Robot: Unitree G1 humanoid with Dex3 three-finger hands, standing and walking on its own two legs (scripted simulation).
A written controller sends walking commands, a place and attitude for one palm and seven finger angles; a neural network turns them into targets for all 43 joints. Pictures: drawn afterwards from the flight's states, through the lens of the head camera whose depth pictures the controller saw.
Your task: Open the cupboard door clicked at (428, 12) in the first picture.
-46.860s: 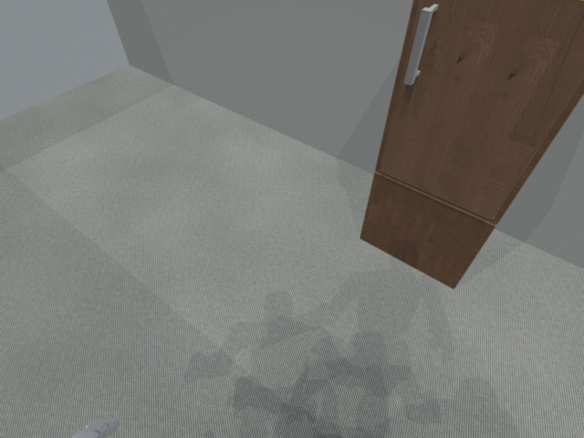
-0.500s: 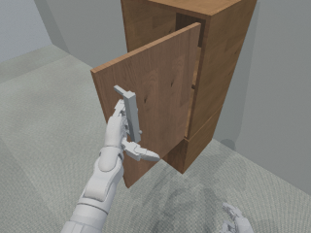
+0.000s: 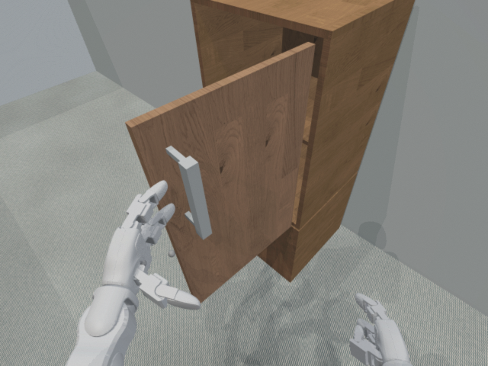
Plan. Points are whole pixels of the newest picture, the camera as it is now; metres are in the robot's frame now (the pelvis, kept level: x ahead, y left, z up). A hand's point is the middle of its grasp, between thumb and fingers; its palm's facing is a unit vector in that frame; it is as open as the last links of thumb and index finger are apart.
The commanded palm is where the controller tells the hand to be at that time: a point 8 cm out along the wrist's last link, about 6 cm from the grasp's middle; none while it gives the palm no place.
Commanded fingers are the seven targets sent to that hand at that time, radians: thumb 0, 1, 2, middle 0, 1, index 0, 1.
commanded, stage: slide the hand sideways off the handle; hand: left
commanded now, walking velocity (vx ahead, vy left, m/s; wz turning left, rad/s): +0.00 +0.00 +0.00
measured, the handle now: (189, 195) +0.36 +0.13 +0.11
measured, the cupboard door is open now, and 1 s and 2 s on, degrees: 87 87 87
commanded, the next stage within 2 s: draw the hand back to the body in 0.30 s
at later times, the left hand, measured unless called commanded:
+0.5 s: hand (136, 272) +0.22 +0.17 +0.11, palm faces +0.02 -1.00 -0.04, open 16.3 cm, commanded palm +0.18 +0.23 +0.11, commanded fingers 0.00 -0.50 0.30 -0.15 -0.30 -0.15 -0.30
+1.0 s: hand (84, 270) +0.20 +0.23 +0.13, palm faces +0.20 -0.95 -0.22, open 15.7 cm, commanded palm +0.16 +0.27 +0.14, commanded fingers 0.00 -0.12 0.47 -0.16 -0.30 -0.16 -0.30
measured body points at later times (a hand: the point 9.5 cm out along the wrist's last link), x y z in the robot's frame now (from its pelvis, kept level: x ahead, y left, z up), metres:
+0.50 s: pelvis -0.01 +0.01 -0.01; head -0.01 -0.01 +0.44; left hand +0.21 +0.22 +0.11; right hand +0.18 -0.21 -0.08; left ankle -0.01 +0.14 -0.73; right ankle +0.00 -0.10 -0.73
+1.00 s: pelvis -0.01 +0.02 +0.00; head -0.02 +0.01 +0.45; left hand +0.19 +0.28 +0.15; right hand +0.19 -0.18 -0.06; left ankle -0.01 +0.14 -0.73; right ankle +0.00 -0.10 -0.73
